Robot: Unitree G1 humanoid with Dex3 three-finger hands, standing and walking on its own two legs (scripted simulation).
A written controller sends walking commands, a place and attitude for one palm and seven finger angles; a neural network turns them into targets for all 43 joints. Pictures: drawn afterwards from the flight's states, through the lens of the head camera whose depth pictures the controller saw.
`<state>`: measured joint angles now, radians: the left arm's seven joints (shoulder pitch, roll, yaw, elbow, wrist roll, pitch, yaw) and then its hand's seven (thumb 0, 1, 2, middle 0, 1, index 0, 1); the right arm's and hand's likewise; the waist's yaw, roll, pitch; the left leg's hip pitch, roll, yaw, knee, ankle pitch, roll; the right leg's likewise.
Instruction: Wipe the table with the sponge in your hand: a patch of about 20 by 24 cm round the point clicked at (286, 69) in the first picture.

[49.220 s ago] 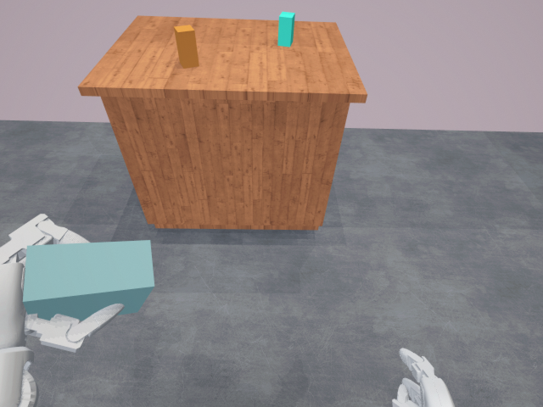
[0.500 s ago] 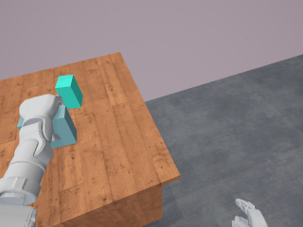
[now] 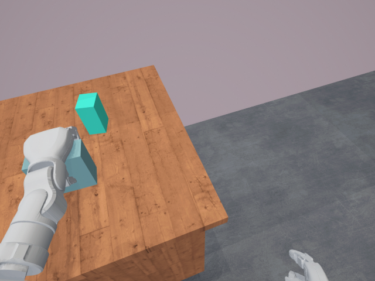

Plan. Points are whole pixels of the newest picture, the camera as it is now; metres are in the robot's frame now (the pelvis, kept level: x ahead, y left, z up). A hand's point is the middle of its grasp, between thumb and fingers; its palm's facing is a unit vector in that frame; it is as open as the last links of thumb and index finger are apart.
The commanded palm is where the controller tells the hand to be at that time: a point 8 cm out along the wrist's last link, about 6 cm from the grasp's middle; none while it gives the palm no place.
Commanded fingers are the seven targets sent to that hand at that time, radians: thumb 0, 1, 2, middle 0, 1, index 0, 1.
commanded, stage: wipe back along the first lane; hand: left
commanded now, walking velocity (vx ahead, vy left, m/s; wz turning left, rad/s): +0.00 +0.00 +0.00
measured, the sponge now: (67, 173) +0.33 +0.32 +0.04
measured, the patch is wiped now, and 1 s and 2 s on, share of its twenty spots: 1.00 1.00 1.00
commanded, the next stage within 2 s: lift the sponge slowly off the table in 1.24 s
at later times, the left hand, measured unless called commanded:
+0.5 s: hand (63, 180) +0.29 +0.29 +0.08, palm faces +0.00 -0.06 -1.00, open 9.5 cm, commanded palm +0.24 +0.28 +0.11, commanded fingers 0.00 0.10 1.30 -1.20 -1.60 -1.20 -1.60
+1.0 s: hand (63, 203) +0.24 +0.27 +0.08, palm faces +0.04 -0.07 -1.00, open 9.5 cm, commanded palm +0.20 +0.25 +0.11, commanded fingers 0.00 0.10 1.30 -1.20 -1.60 -1.20 -1.60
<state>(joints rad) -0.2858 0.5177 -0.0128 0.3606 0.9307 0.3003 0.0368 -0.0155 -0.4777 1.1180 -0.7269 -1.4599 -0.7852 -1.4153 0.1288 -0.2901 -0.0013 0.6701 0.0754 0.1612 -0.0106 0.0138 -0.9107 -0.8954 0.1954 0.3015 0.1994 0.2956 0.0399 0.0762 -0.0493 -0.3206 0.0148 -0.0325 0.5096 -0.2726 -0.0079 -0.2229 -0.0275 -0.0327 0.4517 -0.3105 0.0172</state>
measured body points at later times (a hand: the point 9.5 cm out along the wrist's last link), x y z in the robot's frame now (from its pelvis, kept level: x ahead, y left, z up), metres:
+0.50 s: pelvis +0.00 -0.01 +0.00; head +0.00 -0.04 +0.45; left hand +0.28 +0.29 +0.13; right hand +0.20 -0.24 -0.10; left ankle -0.01 +0.13 -0.74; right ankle -0.05 -0.13 -0.74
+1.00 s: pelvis +0.00 -0.01 +0.00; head +0.00 -0.05 +0.44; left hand +0.23 +0.27 +0.13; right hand +0.22 -0.23 -0.10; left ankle -0.01 +0.13 -0.74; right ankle -0.05 -0.13 -0.74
